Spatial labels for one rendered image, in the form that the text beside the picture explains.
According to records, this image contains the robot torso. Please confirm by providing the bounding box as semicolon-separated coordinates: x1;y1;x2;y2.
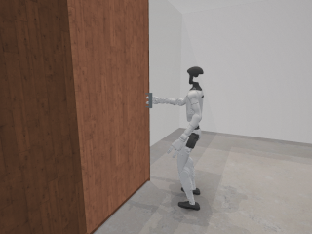
185;88;204;141

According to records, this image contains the robot left forearm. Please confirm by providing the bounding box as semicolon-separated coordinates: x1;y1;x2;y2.
179;114;200;142

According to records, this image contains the robot left upper arm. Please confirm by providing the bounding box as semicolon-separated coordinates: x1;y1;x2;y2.
187;90;202;122

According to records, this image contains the humanoid robot head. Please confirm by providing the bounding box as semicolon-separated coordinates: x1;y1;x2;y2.
187;66;204;91

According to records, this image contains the robot right forearm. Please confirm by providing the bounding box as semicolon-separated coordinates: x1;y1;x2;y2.
159;97;178;105

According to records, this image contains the robot right upper arm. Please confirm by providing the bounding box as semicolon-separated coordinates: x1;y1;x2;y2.
176;96;186;106

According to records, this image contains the left robot hand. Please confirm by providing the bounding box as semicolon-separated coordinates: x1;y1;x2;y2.
167;139;184;158

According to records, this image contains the right robot hand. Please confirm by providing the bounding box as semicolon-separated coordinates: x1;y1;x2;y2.
146;96;159;104

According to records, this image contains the wardrobe door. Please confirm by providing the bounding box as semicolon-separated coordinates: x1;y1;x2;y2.
0;0;87;234
67;0;149;234

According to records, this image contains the handle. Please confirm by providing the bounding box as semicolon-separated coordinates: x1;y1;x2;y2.
145;93;153;108

